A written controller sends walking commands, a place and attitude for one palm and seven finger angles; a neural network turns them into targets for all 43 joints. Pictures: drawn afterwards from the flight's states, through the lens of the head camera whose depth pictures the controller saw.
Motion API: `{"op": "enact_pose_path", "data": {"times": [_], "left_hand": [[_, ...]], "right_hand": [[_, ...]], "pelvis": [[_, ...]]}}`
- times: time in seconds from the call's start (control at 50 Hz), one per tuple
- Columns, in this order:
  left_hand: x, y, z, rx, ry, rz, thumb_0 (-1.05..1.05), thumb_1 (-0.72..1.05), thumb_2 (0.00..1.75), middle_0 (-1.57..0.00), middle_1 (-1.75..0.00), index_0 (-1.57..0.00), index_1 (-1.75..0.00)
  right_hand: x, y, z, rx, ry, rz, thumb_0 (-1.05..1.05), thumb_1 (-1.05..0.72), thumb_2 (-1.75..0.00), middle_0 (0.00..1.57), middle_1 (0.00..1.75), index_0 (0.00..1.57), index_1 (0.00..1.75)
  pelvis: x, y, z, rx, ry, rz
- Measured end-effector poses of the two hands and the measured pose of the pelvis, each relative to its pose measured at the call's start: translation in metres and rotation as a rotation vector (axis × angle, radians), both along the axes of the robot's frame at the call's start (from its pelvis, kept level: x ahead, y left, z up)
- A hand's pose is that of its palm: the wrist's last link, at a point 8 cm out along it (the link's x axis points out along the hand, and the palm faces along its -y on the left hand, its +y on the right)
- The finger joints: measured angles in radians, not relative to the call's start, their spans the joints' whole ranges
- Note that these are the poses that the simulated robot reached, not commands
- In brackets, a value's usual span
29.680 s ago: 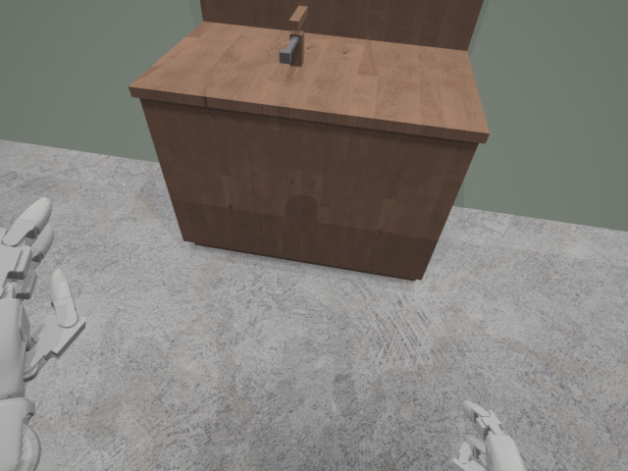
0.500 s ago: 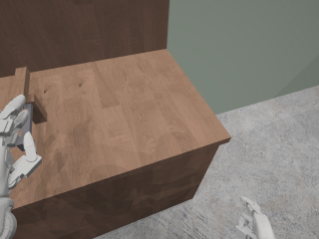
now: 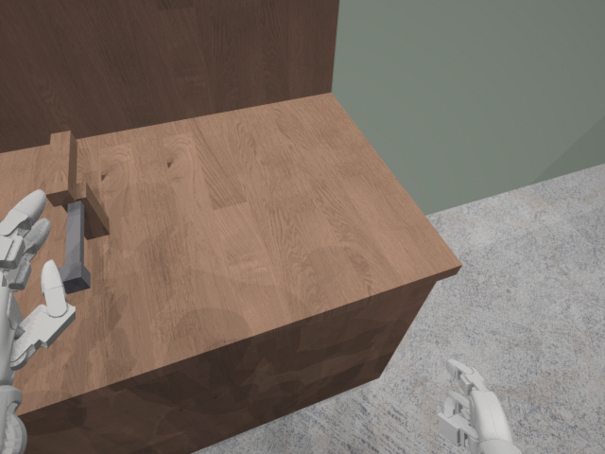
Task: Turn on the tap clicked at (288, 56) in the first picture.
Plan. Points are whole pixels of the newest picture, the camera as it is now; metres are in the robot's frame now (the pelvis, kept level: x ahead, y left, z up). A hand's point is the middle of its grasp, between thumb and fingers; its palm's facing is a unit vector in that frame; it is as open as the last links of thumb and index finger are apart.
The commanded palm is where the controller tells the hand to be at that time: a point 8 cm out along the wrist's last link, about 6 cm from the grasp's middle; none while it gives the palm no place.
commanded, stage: come to a stop and stand still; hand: left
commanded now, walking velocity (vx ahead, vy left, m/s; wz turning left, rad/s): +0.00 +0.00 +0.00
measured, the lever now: (74, 278) +0.30 +0.33 +0.06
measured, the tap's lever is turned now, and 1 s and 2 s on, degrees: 0 0 0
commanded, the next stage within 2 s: look again from close up in 0.74 s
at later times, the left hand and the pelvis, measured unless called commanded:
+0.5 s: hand out of the picture +0.22 +0.32 +0.15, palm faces +0.33 -0.85 -0.41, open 7.4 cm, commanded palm +0.16 +0.36 +0.17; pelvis +0.00 +0.08 +0.00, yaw +1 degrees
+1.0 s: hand out of the picture +0.20 +0.36 +0.19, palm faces +0.51 -0.80 -0.31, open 7.4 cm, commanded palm +0.13 +0.36 +0.17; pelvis -0.03 +0.07 +0.00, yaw +0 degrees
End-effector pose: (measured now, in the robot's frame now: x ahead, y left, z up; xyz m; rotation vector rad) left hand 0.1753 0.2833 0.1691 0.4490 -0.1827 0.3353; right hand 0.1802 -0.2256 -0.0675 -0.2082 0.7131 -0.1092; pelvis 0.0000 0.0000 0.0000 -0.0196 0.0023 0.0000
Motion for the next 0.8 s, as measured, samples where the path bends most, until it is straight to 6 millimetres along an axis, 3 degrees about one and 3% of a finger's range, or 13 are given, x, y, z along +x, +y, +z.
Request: {"op": "enact_pose_path", "data": {"times": [0.18,0.4,0.64,0.8], "left_hand": [[-0.004,0.041,-0.001,-0.051,-0.057,0.024,0.01,0.89,0.90,-0.21,-0.30,-0.21,-0.30],[0.005,0.071,-0.001,0.000,-0.028,-0.027,0.01,0.89,0.90,-0.21,-0.30,-0.21,-0.30],[-0.003,0.084,0.010,0.050,-0.015,-0.031,0.01,0.89,0.90,-0.21,-0.30,-0.21,-0.30],[-0.018,0.094,0.001,-0.001,-0.028,0.039,0.01,0.89,0.90,-0.21,-0.30,-0.21,-0.30]], "right_hand": [[-0.009,0.041,0.007,-0.028,-0.003,0.033,0.01,-0.91,-0.90,0.20,0.30,0.20,0.30],[-0.021,0.083,0.004,-0.006,0.017,0.033,0.01,-0.90,-0.90,0.21,0.30,0.20,0.30],[-0.021,0.089,-0.009,0.003,0.060,0.040,0.01,-0.90,-0.90,0.21,0.30,0.20,0.30],[-0.015,0.086,0.001,-0.019,0.014,0.031,0.01,-0.91,-0.90,0.21,0.30,0.20,0.30]], "pelvis": [[-0.002,0.035,0.003,-0.008,-0.012,0.010],[-0.004,0.068,0.004,-0.001,0.006,0.001],[-0.004,0.083,0.002,-0.018,0.006,0.035],[-0.008,0.082,0.002,0.001,-0.012,0.030]]}}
